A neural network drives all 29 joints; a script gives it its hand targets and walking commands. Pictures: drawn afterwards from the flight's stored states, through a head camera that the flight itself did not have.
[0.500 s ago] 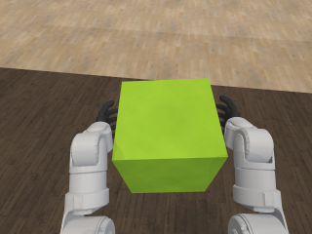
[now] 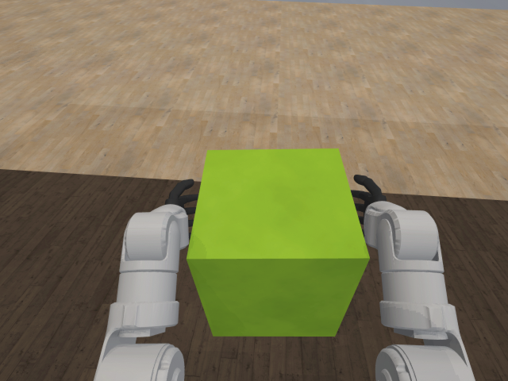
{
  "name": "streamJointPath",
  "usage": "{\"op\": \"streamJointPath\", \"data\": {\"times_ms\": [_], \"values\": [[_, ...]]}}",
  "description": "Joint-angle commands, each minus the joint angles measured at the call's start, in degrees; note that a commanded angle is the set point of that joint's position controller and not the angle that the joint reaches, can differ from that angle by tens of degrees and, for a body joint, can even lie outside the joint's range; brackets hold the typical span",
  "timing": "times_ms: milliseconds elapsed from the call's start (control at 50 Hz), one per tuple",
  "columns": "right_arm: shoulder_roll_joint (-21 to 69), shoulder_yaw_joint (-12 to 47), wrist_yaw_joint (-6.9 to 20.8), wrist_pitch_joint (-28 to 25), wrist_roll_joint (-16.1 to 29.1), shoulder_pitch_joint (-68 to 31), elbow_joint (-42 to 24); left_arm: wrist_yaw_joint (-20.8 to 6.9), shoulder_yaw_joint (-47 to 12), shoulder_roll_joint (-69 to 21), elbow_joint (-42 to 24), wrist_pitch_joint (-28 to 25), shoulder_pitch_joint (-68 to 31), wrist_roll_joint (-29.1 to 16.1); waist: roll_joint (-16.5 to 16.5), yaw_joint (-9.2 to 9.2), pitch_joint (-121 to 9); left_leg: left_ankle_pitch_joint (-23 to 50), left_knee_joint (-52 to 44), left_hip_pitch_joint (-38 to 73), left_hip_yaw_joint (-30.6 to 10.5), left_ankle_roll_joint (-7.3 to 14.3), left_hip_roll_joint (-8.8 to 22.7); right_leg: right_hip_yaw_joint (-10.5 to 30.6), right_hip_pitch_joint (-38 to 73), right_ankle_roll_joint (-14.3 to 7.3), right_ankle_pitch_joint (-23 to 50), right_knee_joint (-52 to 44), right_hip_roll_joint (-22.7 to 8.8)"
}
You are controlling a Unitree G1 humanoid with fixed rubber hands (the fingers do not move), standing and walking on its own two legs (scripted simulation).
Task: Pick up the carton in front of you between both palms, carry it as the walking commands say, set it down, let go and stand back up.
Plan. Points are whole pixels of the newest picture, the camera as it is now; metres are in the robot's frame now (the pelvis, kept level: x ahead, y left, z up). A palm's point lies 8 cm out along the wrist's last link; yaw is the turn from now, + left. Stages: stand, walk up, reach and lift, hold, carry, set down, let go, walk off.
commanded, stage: carry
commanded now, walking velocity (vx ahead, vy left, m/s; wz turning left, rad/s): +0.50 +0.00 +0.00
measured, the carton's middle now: (273, 246) +0.34 +0.00 +0.06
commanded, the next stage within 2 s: none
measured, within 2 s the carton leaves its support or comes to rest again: neither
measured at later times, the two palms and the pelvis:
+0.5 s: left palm (187, 154) +0.56 +0.18 +0.07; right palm (325, 153) +0.57 -0.12 +0.08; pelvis +0.22 +0.02 -0.05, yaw -2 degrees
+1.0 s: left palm (209, 92) +0.91 +0.18 +0.05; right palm (307, 90) +0.92 -0.12 +0.06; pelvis +0.57 +0.02 -0.07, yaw +1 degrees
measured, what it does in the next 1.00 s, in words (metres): goes down: left foot 0.05 m lower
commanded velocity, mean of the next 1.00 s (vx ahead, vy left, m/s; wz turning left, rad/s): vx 0.50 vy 0.00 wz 0.00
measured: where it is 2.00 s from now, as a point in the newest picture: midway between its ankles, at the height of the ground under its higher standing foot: (248, 222)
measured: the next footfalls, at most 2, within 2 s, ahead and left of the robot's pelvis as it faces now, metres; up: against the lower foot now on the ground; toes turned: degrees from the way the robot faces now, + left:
left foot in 0.50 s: +0.35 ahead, +0.05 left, -0.05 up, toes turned -1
right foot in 1.02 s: +0.67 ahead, -0.03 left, -0.09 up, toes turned -3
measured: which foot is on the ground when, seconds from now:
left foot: down 0.00-0.24, up 0.26-0.48, down 0.50-1.00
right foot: down 0.00-0.48, up 0.50-1.00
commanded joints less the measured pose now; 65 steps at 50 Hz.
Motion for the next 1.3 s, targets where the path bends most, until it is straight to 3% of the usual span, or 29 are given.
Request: {"op": "streamJointPath", "data": {"times_ms": [0, 60, 120, 160, 200, 240, 340, 360, 380, 400, 420, 440, 460, 520, 540, 620, 680, 720, 800, 880, 920, 940, 960, 980, 1020, 1080, 1120, 1240, 1280], "values": [[62.1, 34.4, 14.2, -1.6, 23.4, -37.7, -0.4, -13.6, -35.7, -56.5, -4.8, -1.7, -43.1, -21.5, 12.3, -0.75, -7.3, 8.5, -9.1, 6.4, -19.8, 7.6, 12.1, 2.7, -11.4, -3.1, -2.4, 8.0, -2.5], [59.5, 32.1, 14.4, -1.8, 21.9, -38.2, 0.4, -13.2, -37.5, -59.7, -3.3, -1.7, -44.6, -22.2, 18.9, -2.47, -2.7, 25.2, -8.7, 14.5, -24.8, 11.1, 15.8, -1.0, -22.8, -0.5, -13.1, 8.2, -0.5], [60.6, 32.2, 14.1, -2.0, 21.0, -33.1, 4.6, -13.0, -35.7, -58.7, -2.5, -2.9, -43.0, -22.3, 11.2, -1.59, -5.4, 28.2, -4.9, 12.1, -18.7, 7.8, 13.1, -2.0, -16.4, -0.8, -6.8, 3.9, 0.3], [62.5, 34.5, 14.1, -3.1, 24.3, -38.9, -1.9, -12.9, -35.1, -58.0, -2.9, -3.6, -40.7, -22.9, -0.2, 3.28, -10.5, 41.9, 12.3, -4.3, -4.2, 2.3, 7.3, 6.4, 8.2, -4.8, 9.2, -6.4, -1.8], [65.4, 38.5, 13.3, -3.5, 26.0, -47.6, -8.3, -12.8, -32.1, -59.3, -1.0, -4.0, -38.8, -22.1, -24.3, 6.98, -11.3, -8.9, 31.2, -36.0, 1.0, -2.5, -0.3, 28.3, 34.1, -12.7, 53.7, -6.4, -17.7], [64.0, 37.9, 11.6, -4.2, 27.0, -49.7, -17.8, -12.5, -38.1, -64.0, -14.9, -5.1, -48.3, -28.9, -8.8, 11.03, -12.2, -19.9, 27.9, -47.8, -3.6, -1.9, 0.5, 29.3, 46.1, -13.1, 61.3, -0.7, -17.1], [58.1, 32.5, 8.4, -2.5, 19.6, -28.7, -10.2, -12.5, -42.6, -58.9, -21.1, -3.2, -43.4, -31.8, -1.9, 7.35, -15.4, 8.4, -3.5, -20.8, 6.1, -2.3, -3.4, 10.3, 27.9, -5.2, 50.8, -2.8, -7.0], [58.3, 34.3, 8.4, -3.4, 19.3, -30.8, -15.4, -12.7, -43.5, -60.8, -21.8, -3.6, -44.9, -32.5, -6.9, 3.06, -19.7, 16.4, -6.7, -4.7, 9.6, -2.2, -7.7, 4.6, 20.0, -2.9, 53.2, 3.9, -5.4], [53.9, 31.5, 8.6, -2.5, 16.6, -28.1, -13.1, -13.2, -46.3, -59.2, -24.6, -3.1, -46.3, -34.1, -6.0, -4.46, -23.4, 27.5, -9.8, 11.7, 10.9, -0.9, -8.9, -0.6, 14.8, -0.5, 60.4, 13.6, -4.9], [54.8, 33.1, 9.1, -2.2, 17.1, -26.2, -12.9, -13.6, -46.1, -59.2, -25.1, -3.2, -45.4, -33.2, -0.7, -7.11, -22.2, 31.0, -11.6, 24.2, 8.3, -1.0, -5.9, -1.3, 2.8, -0.2, 49.3, 20.1, -4.3], [55.5, 33.7, 9.5, -3.1, 17.3, -27.9, -18.1, -13.5, -48.1, -62.0, -27.0, -2.8, -49.7, -34.8, 11.9, -6.87, -20.7, 50.7, -10.2, 37.0, -6.2, 3.6, 3.9, 0.8, -13.6, 1.4, 2.2, 30.7, 1.4], [52.0, 35.1, 9.7, -2.2, 16.9, -27.6, -15.2, -13.4, -44.0, -58.1, -21.3, -1.9, -43.6, -31.6, 16.7, -5.68, -27.2, 66.3, -7.4, 43.7, -24.8, 10.0, 13.5, 3.5, -19.2, 2.4, -14.8, 40.6, 5.2], [54.9, 40.7, 10.6, -1.5, 21.1, -30.9, -20.1, -13.2, -42.1, -56.1, -20.0, -1.6, -38.7, -28.8, 8.4, -4.24, -30.3, 59.1, -5.8, 44.5, -31.8, 13.9, 19.3, 7.9, -22.1, 0.7, -14.0, 45.9, 1.6], [50.1, 38.8, 12.3, 1.1, 19.5, -29.4, -7.7, -12.7, -35.9, -50.7, -0.2, 1.2, -30.3, -18.5, 8.0, -3.57, -13.8, 12.5, -15.8, 21.5, -43.3, 14.0, 21.2, 7.0, -29.0, -0.9, -16.5, 42.6, -0.1], [53.0, 42.7, 13.7, 0.9, 22.4, -31.4, -8.8, -12.3, -34.5, -52.2, 0.5, 0.3, -29.2, -17.5, 3.6, -0.82, -12.6, -2.4, -19.8, 16.4, -37.9, 9.2, 18.6, 8.2, -24.7, -0.1, -9.5, 37.1, -2.6], [64.0, 44.9, 17.1, -2.7, 32.1, -46.9, -16.9, -11.7, -34.5, -56.1, -6.8, -2.9, -39.4, -18.3, 4.2, -2.47, -9.6, 36.2, -18.9, 9.6, -24.8, 6.4, 13.9, 1.7, -19.9, 1.3, -1.3, 26.2, -2.8], [66.3, 41.3, 17.5, -3.5, 32.8, -45.0, -8.8, -11.2, -31.7, -58.0, -2.6, -3.8, -34.7, -16.8, 5.8, -2.20, -7.2, 51.7, -18.0, 14.5, -13.9, 3.4, 9.5, -0.8, -24.0, 0.6, 8.1, 19.9, -2.3], [65.1, 38.4, 17.8, -4.4, 33.0, -45.0, -9.8, -11.0, -35.9, -60.6, -8.5, -4.3, -39.5, -19.6, 11.7, -2.51, -9.7, 54.9, -17.0, 18.2, -12.1, 1.8, 7.4, -0.8, -21.6, 0.5, 15.1, 12.7, -2.0], [63.4, 35.0, 16.6, -2.8, 26.2, -37.4, -4.3, -11.1, -39.0, -60.3, -10.1, -3.6, -41.1, -19.9, 8.6, -3.82, -10.9, 52.6, -15.1, 23.3, -7.4, -0.1, 7.3, -3.7, -18.2, -1.7, 28.3, -2.1, -0.8], [63.3, 34.4, 16.0, -1.3, 24.1, -35.2, -2.2, -12.1, -38.5, -58.5, -10.6, -2.3, -41.9, -21.8, 7.9, -2.74, -14.2, 70.1, -3.5, 30.4, -6.8, -2.3, 7.9, -8.3, -10.1, -4.2, 22.2, -10.0, 4.1], [60.8, 34.8, 15.5, -1.0, 21.9, -31.7, 0.3, -13.0, -36.8, -57.7, -4.0, -1.2, -38.8, -20.5, 6.7, 1.05, -14.8, 59.8, 7.4, 20.1, -2.7, 0.1, 5.3, -7.1, 3.8, -4.7, 27.5, -17.1, 3.6], [61.7, 35.8, 15.8, -1.2, 23.4, -35.0, -2.1, -13.5, -35.6, -56.4, -5.6, -1.6, -39.4, -21.1, 2.6, 4.59, -16.4, 49.7, 16.1, 7.5, -1.6, -2.1, 4.7, -1.2, 18.0, -6.2, 33.7, -16.9, -2.5], [60.4, 35.1, 15.3, -1.3, 22.5, -38.8, -6.3, -14.0, -38.0, -56.9, -7.9, -1.4, -42.5, -23.2, -7.7, 7.56, -20.7, 8.3, 31.9, -13.5, -4.2, -3.8, -3.0, 16.8, 39.1, -13.6, 64.6, -4.8, -17.6], [62.2, 35.2, 15.0, -0.9, 22.6, -37.3, -3.2, -13.7, -36.4, -54.9, -4.5, -1.5, -42.0, -23.2, -18.8, 7.92, -25.9, -16.3, 46.9, -31.7, -5.7, -3.6, -5.5, 32.0, 51.2, -21.5, 69.4, -3.5, -26.5], [61.5, 36.2, 13.6, -2.0, 23.1, -42.6, -9.6, -13.5, -38.2, -59.6, -6.6, -1.8, -43.2, -26.9, -6.5, 6.38, -23.8, -7.9, 41.7, -34.5, -8.0, 1.5, 0.2, 30.7, 44.1, -16.3, 52.8, -6.3, -23.7], [59.0, 31.4, 11.2, -2.5, 20.4, -37.3, -7.7, -14.2, -39.9, -62.0, -12.2, -2.6, -50.7, -31.4, -0.6, 6.43, -16.3, -0.9, 27.6, -31.9, -3.8, -0.2, 2.0, 20.6, 29.1, -10.9, 49.9, -8.9, -16.4], [57.4, 31.9, 10.3, -2.5, 17.7, -32.8, -7.0, -14.4, -40.8, -64.0, -9.8, -2.2, -46.6, -31.3, -1.5, 3.60, -12.0, 3.1, 21.4, -24.3, -2.3, -1.5, 1.8, 16.0, 17.5, -10.2, 47.3, -13.6, -14.0], [58.3, 34.8, 11.4, -4.0, 17.9, -35.3, -15.4, -15.0, -40.6, -65.1, -8.8, -3.7, -43.4, -31.5, -1.9, 6.65, -10.9, 37.9, -6.3, -10.4, 4.3, 0.5, -0.3, 2.0, 14.6, -3.1, 39.9, -9.3, -6.3], [60.6, 36.2, 12.0, -3.2, 20.7, -36.0, -12.3, -14.4, -40.0, -62.6, -11.3, -3.3, -43.5, -30.3, -1.7, 4.15, -11.2, 38.9, -15.2, -0.5, 8.5, 0.6, -4.0, 1.0, 14.5, -1.8, 45.2, -2.3, -5.2]]}}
